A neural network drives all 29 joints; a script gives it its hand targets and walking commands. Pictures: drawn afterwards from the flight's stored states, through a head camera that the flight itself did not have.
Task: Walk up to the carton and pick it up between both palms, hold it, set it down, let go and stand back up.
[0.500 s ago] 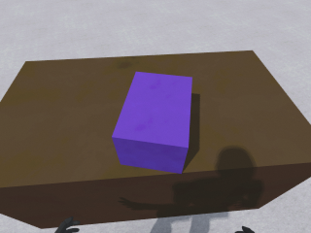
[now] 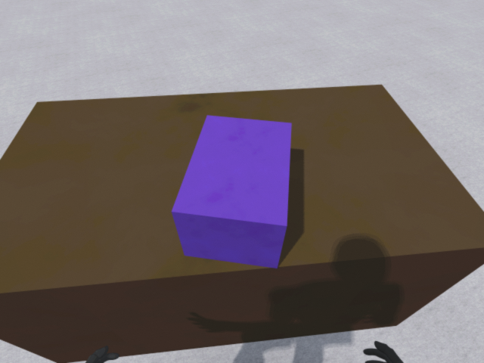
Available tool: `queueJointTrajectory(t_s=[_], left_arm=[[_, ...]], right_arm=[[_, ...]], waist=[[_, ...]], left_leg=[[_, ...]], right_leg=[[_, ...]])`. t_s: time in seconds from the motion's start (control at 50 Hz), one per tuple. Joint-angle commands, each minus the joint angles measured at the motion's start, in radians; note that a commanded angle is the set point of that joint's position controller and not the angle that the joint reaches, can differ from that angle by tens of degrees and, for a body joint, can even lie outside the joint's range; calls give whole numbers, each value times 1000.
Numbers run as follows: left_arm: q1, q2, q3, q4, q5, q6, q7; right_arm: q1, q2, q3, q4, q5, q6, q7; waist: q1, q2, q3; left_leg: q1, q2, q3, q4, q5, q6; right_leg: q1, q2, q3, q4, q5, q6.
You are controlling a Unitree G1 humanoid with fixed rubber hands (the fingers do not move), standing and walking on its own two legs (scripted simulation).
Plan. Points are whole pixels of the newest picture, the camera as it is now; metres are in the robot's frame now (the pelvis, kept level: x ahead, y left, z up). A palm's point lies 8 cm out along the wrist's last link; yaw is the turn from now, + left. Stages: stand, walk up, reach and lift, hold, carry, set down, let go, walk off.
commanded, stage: walk up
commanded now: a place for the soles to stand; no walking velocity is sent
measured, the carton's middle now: (239, 186) +0.48 +0.00 -0.04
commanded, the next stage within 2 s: reach and lift in 0.56 s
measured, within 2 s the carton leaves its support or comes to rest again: neither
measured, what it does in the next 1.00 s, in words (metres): stands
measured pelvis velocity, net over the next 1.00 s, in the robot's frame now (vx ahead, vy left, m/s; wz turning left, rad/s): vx -0.03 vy -0.02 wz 0.03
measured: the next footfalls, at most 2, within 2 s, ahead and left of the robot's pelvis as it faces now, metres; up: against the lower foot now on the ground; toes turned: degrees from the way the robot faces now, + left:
none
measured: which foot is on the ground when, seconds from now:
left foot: down 0.00-1.00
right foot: down 0.00-1.00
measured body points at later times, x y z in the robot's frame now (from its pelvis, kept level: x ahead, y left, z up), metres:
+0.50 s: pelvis -0.01 +0.00 +0.00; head +0.00 -0.01 +0.45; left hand +0.10 +0.26 -0.10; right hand +0.05 -0.27 -0.12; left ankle -0.04 +0.11 -0.73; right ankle +0.01 -0.12 -0.73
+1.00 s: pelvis -0.03 -0.02 +0.01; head -0.02 +0.00 +0.45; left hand +0.15 +0.24 -0.08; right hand +0.13 -0.25 -0.08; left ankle -0.04 +0.11 -0.73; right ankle +0.01 -0.12 -0.73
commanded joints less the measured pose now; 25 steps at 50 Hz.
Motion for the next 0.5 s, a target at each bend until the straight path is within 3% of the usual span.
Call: queueJointTrajectory(t_s=[0.0,0.14,0.2,0.24,0.3,0.36,0.48], left_arm=[[-4,131,41,-87,1,-23,6],[21,133,39,-81,1,-25,6],[24,132,39,-76,3,-26,8],[35,120,36,-76,0,-26,8],[31,131,41,-79,1,-24,8],[40,127,39,-79,2,-24,9],[39,129,37,-78,1,-27,11]], right_arm=[[6,-112,-38,-69,1,-20,-5],[23,-118,-38,-46,-1,-24,-5],[43,-119,-38,-38,-3,-25,-5],[26,-124,-39,-34,-3,-25,-7],[53,-121,-34,-28,0,-24,-6],[52,-126,-37,-31,-2,-23,-7],[60,-129,-32,-23,0,-24,-7]], waist=[[-4,-6,20],[-2,-35,-6],[-8,-8,-22],[4,-2,20],[-4,-39,25],[-3,-14,1],[-5,-22,-4]], left_leg=[[-72,90,-116,-123,112,42],[-49,93,-114,-135,95,41],[-35,103,-124,-149,77,45],[-57,112,-117,-153,94,52],[-61,112,-111,-153,77,48],[-51,108,-96,-143,59,48],[-41,120,-91,-134,131,51]], right_leg=[[2,-93,144,-114,173,-64],[1,-79,145,-123,149,-54],[-1,-78,149,-111,141,-53],[-8,-67,143,-113,167,-47],[-17,-63,149,-109,151,-48],[-15,-63,162,-109,138,-50],[-10,-53,156,-88,215,-47]])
